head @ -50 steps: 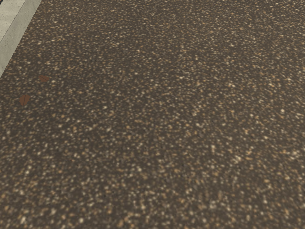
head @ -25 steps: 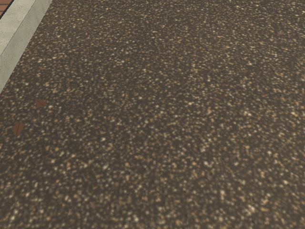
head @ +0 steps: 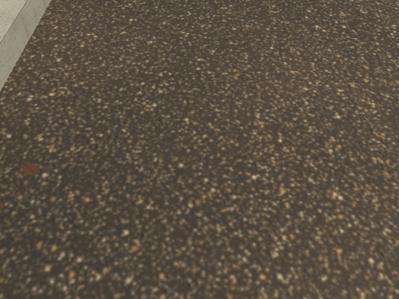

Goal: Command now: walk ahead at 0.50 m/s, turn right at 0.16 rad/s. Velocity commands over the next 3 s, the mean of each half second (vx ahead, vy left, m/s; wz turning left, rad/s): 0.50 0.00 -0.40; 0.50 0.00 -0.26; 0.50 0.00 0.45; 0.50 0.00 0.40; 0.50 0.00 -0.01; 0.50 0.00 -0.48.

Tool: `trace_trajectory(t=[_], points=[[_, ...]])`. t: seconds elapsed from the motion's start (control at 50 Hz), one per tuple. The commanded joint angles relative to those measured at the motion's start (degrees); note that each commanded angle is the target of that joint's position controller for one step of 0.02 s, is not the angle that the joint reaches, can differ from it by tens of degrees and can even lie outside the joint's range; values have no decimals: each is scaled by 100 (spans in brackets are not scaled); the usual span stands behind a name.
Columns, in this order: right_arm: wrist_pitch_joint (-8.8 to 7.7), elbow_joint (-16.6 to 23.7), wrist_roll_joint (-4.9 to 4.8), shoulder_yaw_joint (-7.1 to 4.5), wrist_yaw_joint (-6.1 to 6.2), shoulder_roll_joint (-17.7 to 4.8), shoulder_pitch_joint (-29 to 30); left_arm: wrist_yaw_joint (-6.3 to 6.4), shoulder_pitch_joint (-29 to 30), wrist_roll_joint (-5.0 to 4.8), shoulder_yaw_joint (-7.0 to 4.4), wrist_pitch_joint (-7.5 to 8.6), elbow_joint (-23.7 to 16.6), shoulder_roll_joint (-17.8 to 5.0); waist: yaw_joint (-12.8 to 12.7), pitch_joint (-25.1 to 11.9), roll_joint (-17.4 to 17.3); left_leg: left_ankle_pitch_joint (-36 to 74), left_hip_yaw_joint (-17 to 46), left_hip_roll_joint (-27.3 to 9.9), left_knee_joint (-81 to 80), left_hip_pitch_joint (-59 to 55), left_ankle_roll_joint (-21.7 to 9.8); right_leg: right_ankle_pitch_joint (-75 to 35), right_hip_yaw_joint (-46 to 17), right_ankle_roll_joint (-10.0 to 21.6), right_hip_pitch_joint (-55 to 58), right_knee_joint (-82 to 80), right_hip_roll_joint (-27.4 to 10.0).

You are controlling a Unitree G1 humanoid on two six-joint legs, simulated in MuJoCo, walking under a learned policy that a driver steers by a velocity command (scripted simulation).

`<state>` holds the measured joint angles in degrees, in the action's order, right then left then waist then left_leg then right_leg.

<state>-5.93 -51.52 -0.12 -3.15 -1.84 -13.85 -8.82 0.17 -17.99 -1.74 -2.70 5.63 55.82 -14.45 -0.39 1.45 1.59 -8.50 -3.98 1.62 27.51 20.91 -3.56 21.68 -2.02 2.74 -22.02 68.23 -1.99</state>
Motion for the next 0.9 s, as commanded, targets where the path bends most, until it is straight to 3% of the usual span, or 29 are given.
trace_trajectory(t=[0.02, 0.04, 0.1, 0.16, 0.22, 0.34, 0.36, 0.4, 0.42, 0.44, 0.46, 0.48, 0.5, 0.52, 0.54, 0.56, 0.58, 0.6, 0.64, 0.7, 0.74, 0.8, 0.86, 0.9], points=[[-103, 106, 94, -66, -5, -367, -225, 57, -149, -11, -164, -48, -305, -403, -1, -422, -606, 372, 1652, -1570, -1748, -1241, -862, -616, -366, 70, -1160, -3, -639], [-125, 27, 95, -83, 7, -414, -323, 64, -222, -22, -159, -122, -280, -284, -39, -330, -606, 512, 1411, -1540, -1877, -1071, -882, -680, -370, 58, -1120, -105, -647], [-153, -116, 123, -152, 110, -651, -523, 81, 162, 4, -206, -225, -439, -300, -26, -49, -466, 934, 896, -1560, -2083, -1098, -864, -1348, -563, -11, -1699, -590, -607], [-125, -172, 124, -149, 201, -677, -627, 35, 545, 39, -237, -205, -577, -294, 48, 31, -432, 1241, 417, -1497, -2116, -1371, -716, -2210, -613, -60, -2041, -1378, -479], [-101, -199, 95, -133, 264, -715, -701, -59, 1062, 64, -193, -180, -759, -204, 206, 163, -428, 1307, -59, -1404, -2178, -1481, -547, -2842, -247, -56, -1898, -2250, -410], [114, -403, 8, -187, 319, -867, -1248, -280, 1994, 58, -90, -189, -1330, -66, 516, 474, -343, 2070, -441, -1802, -1694, -2762, -494, -2208, 290, 94, -2371, -3069, -318], [158, -387, -9, -203, 327, -913, -1208, -323, 2025, 48, -96, -192, -1417, -85, 465, 459, -390, 2519, -521, -1849, -1500, -2868, -456, -1930, 422, 159, -2264, -3140, -252], [226, -287, -35, -250, 368, -1079, -1012, -384, 1788, 42, -174, -208, -1508, -247, 207, 161, -637, 4407, -726, -1848, -818, -2898, -332, -1367, 809, 356, -1493, -3173, 87], [265, -237, -42, -276, 396, -1164, -923, -394, 1387, 38, -257, -224, -1470, -401, -47, -119, -780, 5312, -801, -1824, -169, -2846, -267, -1103, 965, 482, -873, -3141, 319], [299, -182, -59, -284, 412, -1217, -777, -379, 614, 20, -399, -230, -1312, -656, -493, -532, -768, 5561, -892, -1689, 870, -2555, -145, -1279, 1009, 671, 204, -3453, 545], [270, -83, -61, -261, 416, -1193, -717, -279, -350, 33, -612, -257, -1089, -1099, -955, -1038, -450, 4389, -909, -1430, 2394, -1449, 88, -1521, 364, 953, 1912, -3824, 363], [124, 165, 166, -24, 305, -354, -1156, -170, -631, 23, -726, -272, -1016, -1719, -478, -1512, 1073, -874, -708, -458, 4526, 1047, 407, -1575, -2351, 1793, 3958, -3921, -1143], [-172, 360, -35, 23, 194, -460, -984, -186, -767, 94, -630, -200, -1158, -1562, -521, -2406, 982, -2565, 653, 175, 5626, 2183, 420, -973, -4743, 2502, 4801, -4981, -1908], [-342, 521, -247, -86, 130, -815, -289, -181, -651, 151, -526, -159, -1133, -1150, -710, -1768, 507, -2061, 1015, -223, 5604, 2748, 241, -1223, -3872, 2063, 4467, -5088, -1628], [-399, 588, -249, -71, 132, -807, -93, -173, -241, 104, -456, -125, -1201, -891, -500, -1181, 146, -1519, 957, -495, 5092, 2664, 147, -1627, -2961, 1789, 3604, -5077, -1358], [-375, 516, -124, -105, 180, -793, -85, -185, 233, 86, -393, -114, -1329, -714, -206, -791, -261, -1243, 901, -705, 4569, 2254, 186, -2152, -2352, 1594, 2650, -5156, -1107], [-291, 504, -43, -169, 206, -861, -176, -170, 500, 110, -334, -110, -1428, -562, -2, -618, -256, -1077, 901, -840, 4188, 1817, 252, -2506, -1980, 1503, 2001, -5288, -926], [-194, 529, -11, -192, 202, -835, -260, -149, 576, 130, -313, -115, -1479, -549, 134, -545, -189, -989, 893, -886, 3958, 1528, 323, -2599, -1849, 1479, 1597, -5417, -819], [-67, 616, 66, -182, 223, -676, -241, -90, 495, 104, -354, -95, -1496, -740, 210, -427, -107, -783, 759, -858, 3406, 1386, 519, -2949, -1580, 1508, 1109, -5547, -712], [-19, 864, 107, -132, 259, -545, 438, 23, 213, 84, -412, -112, -1476, -954, 23, -218, 48, 205, 649, -667, 2127, 1417, 698, -2855, -1246, 1338, 771, -5592, -456], [-39, 868, 71, -65, 203, -411, 666, 51, 87, 84, -366, -128, -1412, -828, -138, -229, 257, 1089, 554, -560, 1167, 1161, 654, -2595, -882, 1114, 808, -5568, -293], [-72, 962, -25, -23, 116, -437, 1076, 21, -228, 103, -337, -90, -1229, -811, -417, -108, 396, 1797, 485, -517, 602, 1021, 503, -2071, -915, 1001, 1064, -5599, -504], [-111, 1145, -58, -34, 32, -616, 1402, 19, -425, 125, -344, -93, -1079, -889, -520, 61, 350, 1237, 529, -532, 369, 1635, 213, -2371, -1088, 969, 2030, -5363, -938], [-138, 1217, -74, -34, -49, -672, 1382, 56, -433, 138, -367, -134, -1011, -968, -446, 103, 361, 709, 514, -504, 283, 1827, 3, -2935, -1048, 864, 2558, -5148, -1145]])
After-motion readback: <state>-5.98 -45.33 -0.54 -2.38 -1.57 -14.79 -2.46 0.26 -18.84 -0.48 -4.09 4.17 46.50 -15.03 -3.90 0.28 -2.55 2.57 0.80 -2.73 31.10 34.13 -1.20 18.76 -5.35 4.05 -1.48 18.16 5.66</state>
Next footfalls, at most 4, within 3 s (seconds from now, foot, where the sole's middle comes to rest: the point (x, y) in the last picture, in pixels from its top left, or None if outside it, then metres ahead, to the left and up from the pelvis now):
0.46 right None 0.39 -0.17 -0.77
0.98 left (226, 225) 0.74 -0.08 -0.77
1.48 right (284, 175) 0.97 -0.33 -0.77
1.98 left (211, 128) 1.22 -0.03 -0.77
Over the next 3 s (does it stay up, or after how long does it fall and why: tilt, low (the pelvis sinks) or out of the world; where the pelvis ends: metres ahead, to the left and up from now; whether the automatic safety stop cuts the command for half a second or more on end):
stays up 1.64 -0.13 0.00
